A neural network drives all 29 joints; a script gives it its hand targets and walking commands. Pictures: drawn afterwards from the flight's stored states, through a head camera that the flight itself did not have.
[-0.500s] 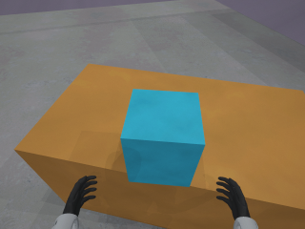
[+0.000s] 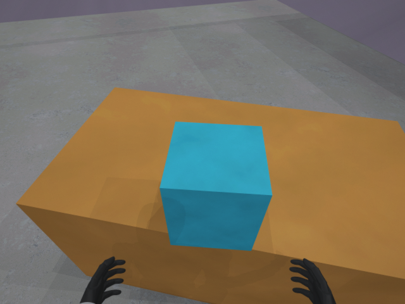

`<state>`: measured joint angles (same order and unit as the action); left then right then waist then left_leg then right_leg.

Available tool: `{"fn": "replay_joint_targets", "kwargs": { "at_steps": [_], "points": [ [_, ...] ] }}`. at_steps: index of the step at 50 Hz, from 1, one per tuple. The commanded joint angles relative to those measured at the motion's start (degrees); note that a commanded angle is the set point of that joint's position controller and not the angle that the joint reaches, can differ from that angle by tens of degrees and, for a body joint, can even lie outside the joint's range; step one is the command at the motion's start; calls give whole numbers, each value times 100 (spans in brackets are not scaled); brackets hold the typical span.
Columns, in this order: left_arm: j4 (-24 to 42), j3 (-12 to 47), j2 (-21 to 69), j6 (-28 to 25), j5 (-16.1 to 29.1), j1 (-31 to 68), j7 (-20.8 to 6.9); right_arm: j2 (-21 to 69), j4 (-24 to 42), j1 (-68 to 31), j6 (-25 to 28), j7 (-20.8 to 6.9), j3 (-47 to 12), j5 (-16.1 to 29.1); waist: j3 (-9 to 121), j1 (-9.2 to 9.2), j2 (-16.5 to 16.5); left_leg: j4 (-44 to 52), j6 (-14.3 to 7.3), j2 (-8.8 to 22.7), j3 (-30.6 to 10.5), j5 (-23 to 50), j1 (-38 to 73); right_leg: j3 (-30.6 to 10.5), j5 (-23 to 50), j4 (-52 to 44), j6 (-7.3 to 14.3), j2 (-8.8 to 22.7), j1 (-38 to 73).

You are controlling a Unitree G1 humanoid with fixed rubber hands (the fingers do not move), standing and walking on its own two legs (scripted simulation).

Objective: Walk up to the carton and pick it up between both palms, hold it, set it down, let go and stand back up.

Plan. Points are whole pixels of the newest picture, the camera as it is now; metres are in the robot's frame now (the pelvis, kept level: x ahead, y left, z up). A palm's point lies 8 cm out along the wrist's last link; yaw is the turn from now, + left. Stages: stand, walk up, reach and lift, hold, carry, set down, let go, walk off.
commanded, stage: set down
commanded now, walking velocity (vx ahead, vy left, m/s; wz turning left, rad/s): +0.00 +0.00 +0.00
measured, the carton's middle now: (214, 187) +0.41 -0.01 -0.02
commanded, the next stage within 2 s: let go in 0.30 s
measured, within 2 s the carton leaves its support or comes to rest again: neither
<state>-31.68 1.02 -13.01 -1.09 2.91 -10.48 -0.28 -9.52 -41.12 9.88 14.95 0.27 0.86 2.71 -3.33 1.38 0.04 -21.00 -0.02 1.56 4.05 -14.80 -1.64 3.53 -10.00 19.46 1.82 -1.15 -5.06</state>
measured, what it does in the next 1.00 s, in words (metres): stands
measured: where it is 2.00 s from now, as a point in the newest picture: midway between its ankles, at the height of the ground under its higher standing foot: outside the picture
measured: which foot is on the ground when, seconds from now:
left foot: down 0.00-1.00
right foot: down 0.00-1.00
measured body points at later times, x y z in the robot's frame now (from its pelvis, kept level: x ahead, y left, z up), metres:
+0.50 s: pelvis -0.01 +0.00 +0.00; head +0.00 +0.00 +0.45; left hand +0.16 +0.23 -0.09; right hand +0.15 -0.23 -0.09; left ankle -0.03 +0.11 -0.75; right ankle +0.01 -0.10 -0.75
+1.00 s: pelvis -0.01 -0.01 -0.01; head -0.01 -0.01 +0.44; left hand +0.12 +0.23 -0.11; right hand +0.10 -0.26 -0.12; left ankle -0.03 +0.11 -0.75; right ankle +0.01 -0.10 -0.75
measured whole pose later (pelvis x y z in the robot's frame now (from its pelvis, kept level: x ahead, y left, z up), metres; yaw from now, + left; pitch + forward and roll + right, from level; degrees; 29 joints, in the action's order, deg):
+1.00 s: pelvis -0.01 -0.01 -0.01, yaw +0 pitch -1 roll +0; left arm -35.9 -1.2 -12.3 0.5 -2.7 -14.3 -1.0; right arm -13.3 -42.1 14.3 -1.4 -1.4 2.7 -1.8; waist -1.0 0.3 -0.6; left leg -26.9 0.3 2.0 3.7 -16.1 -10.1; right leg 3.8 -11.3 25.4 2.2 -1.2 -13.5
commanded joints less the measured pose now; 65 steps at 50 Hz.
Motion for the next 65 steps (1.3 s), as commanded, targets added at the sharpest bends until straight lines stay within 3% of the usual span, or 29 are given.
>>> {"fn": "replay_joint_targets", "kwargs": {
  "at_steps": [1, 7, 19, 22, 26, 30, 35, 39, 40, 41, 42, 43, 44, 45, 46, 47, 48, 49, 50, 51, 52, 53, 55, 56, 58, 59, 62, 64, 65],
  "points": [
    [757, -194, -495, 98, -102, 491, 90, -471, 566, -426, -12, -72, 212, -63, 420, -39, -173, 311, 142, -24, -54, 1267, -567, -394, 411, -251, 122, 72, 496],
    [629, -170, -428, 493, -249, 386, 150, -565, 489, -354, -292, -174, 247, -237, 161, -19, -184, 438, 145, 18, -71, 887, -882, -357, 204, -193, 161, 70, 585],
    [839, -168, -379, 795, -298, 335, 137, -704, 352, -237, -249, -213, 268, -347, 427, -89, -104, 194, 176, -25, -46, 1474, -623, -250, 805, -42, 98, 30, 539],
    [972, -236, -456, 757, -326, 419, 171, -660, 552, -342, -194, -208, 312, -365, 488, 10, 26, 196, 81, -34, 0, 1195, -895, -367, 714, 24, 8, 92, 670],
    [760, -131, -366, 760, -210, 440, 174, -697, 466, -229, -178, -210, 260, -469, 480, -105, 25, 205, 104, -65, -28, 945, -864, -372, 604, -2, 1, 98, 454],
    [866, -162, -495, 849, -282, 506, 205, -639, 616, -267, -267, -240, 243, -348, 284, 11, 71, 260, 33, -48, -5, 681, -1012, -418, 298, -7, 8, 115, 544],
    [985, -207, -418, 892, -308, 481, 239, -639, 681, -225, -336, -223, 355, -418, 171, 15, -77, 275, 59, -42, 6, 529, -1096, -428, 156, -2, 42, 141, 519],
    [842, -208, -345, 960, -287, 482, 235, -719, 775, -157, -418, -219, 362, -495, 235, -19, 42, 243, 12, -33, 44, 582, -1172, -430, 281, 71, 15, 137, 600],
    [386, -411, -756, 430, -648, -277, 125, -749, 439, 92, -1082, -147, 325, -515, 147, 35, -536, -92, -57, 355, -401, 827, -1130, -617, 1050, 168, -110, 664, -273],
    [313, -452, -697, 278, -645, -240, 44, -886, 484, 390, -1345, -100, 373, -528, 251, -119, -173, -80, -53, 434, -447, 204, -1231, -556, 589, 182, -137, 590, -235],
    [309, -449, -633, 133, -657, -162, 2, -1055, 462, 396, -1477, -114, 377, -510, 491, -152, 14, -143, -76, 447, -491, 525, -966, -635, 1396, 253, -114, 723, -159],
    [298, -456, -626, 49, -623, -267, -70, -852, 507, 375, -1543, -121, 311, -492, 568, -87, 142, -246, -65, 453, -446, 394, -887, -590, 1348, 316, -122, 603, -493],
    [299, -389, -417, -21, -583, -75, -82, -960, 435, 423, -1572, -117, 368, -453, 878, -175, -74, -296, -93, 443, -399, 293, -687, -681, 1478, 274, -58, 648, -457],
    [265, -347, -385, -17, -608, 98, -88, -934, 465, 483, -1559, -137, 370, -416, 768, -278, 265, -253, -22, 433, -457, 370, -891, -631, 1509, 356, -10, 677, -399],
    [235, -352, -279, -37, -589, 74, -73, -894, 404, 412, -1562, -156, 364, -422, 922, -216, 317, -319, -22, 390, -450, 212, -905, -695, 1384, 358, 6, 662, -370],
    [206, -342, -315, -15, -555, -54, -51, -934, 340, 388, -1546, -142, 340, -425, 867, -189, 33, -239, -51, 369, -464, -75, -980, -649, 972, 243, -50, 594, -444],
    [113, -359, -422, -35, -548, -124, -67, -971, 305, 466, -1543, -138, 338, -441, 666, -191, 15, -207, -29, 374, -460, -25, -1015, -727, 742, 173, -47, 625, -670],
    [62, -367, -382, -27, -525, -112, -78, -898, 316, 410, -1549, -182, 317, -454, 691, -167, 255, -246, -35, 356, -432, -37, -874, -766, 294, 56, -39, 602, -877],
    [-67, -356, -391, -42, -480, -318, -74, -821, 306, 364, -1537, -177, 316, -477, 347, -95, 344, -184, -81, 468, -608, 180, -1186, -694, 416, 69, -114, 573, -817],
    [-96, -346, -351, -58, -512, -253, -40, -943, 228, 394, -1522, -151, 338, -495, 471, -179, -23, -116, -111, 351, -504, -111, -1251, -697, 301, 68, -49, 582, -784],
    [-164, -349, -400, -43, -517, -317, -37, -889, 171, 564, -1503, -162, 316, -493, 482, -199, -96, -88, -72, 376, -502, -50, -1135, -735, 355, 80, -48, 579, -838],
    [-219, -352, -303, -82, -482, -471, -37, -983, 168, 527, -1475, -132, 329, -494, 561, -87, -67, -5, -142, 477, -635, 34, -1138, -726, 401, 122, 1, 631, -719],
    [-347, -342, -352, -116, -482, -543, -3, -998, 11, 752, -1433, -95, 319, -458, 690, -189, -89, -19, -163, 434, -653, -23, -1056, -732, 486, 167, -18, 609, -594],
    [-434, -371, -410, -129, -502, -628, -6, -865, -17, 642, -1417, -120, 271, -436, 551, -86, -31, 119, -185, 468, -698, -23, -1217, -676, 438, 215, -49, 577, -633],
    [-567, -397, -528, -158, -486, -682, 10, -980, -162, 825, -1419, -74, 295, -429, 640, -117, 70, -10, -184, 430, -577, 202, -969, -745, 389, 91, -32, 618, -705],
    [-549, -372, -400, -153, -487, -619, 38, -942, -200, 823, -1405, -54, 250, -456, 374, -132, -104, 107, -190, 461, -655, 283, -1116, -713, 488, 167, -45, 657, -830],
    [-816, -379, -488, -121, -477, -889, 92, -906, -348, 871, -1410, -27, 261, -427, 420, -94, 71, 84, -214, 345, -555, 146, -1055, -775, 310, -28, -28, 628, -870],
    [-867, -378, -392, -119, -432, -806, 87, -1022, -449, 985, -1391, -36, 242, -472, 338, -150, 188, 171, -190, 476, -668, 348, -1089, -791, 395, 73, -18, 621, -696],
    [-929, -345, -263, -131, -432, -935, 101, -988, -581, 1021, -1416, -16, 270, -474, 268, -97, -44, 163, -174, 422, -592, 291, -1076, -786, 435, 14, -12, 697, -824]
  ]
}}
